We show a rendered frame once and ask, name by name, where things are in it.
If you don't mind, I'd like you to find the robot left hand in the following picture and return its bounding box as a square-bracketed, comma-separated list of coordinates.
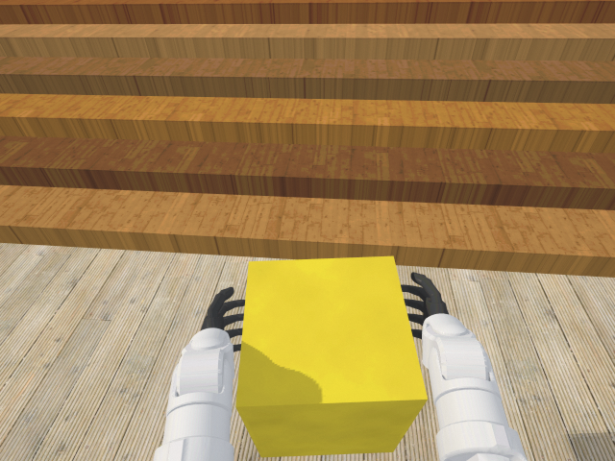
[201, 287, 245, 352]

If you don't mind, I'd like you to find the left robot forearm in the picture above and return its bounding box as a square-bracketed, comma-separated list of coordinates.
[153, 328, 234, 461]

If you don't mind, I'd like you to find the right robot forearm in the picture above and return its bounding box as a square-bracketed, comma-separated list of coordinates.
[422, 313, 528, 461]

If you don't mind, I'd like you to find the carton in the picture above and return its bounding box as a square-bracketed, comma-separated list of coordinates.
[235, 256, 428, 457]

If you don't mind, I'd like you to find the robot right hand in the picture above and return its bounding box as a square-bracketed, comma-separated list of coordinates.
[401, 272, 450, 339]

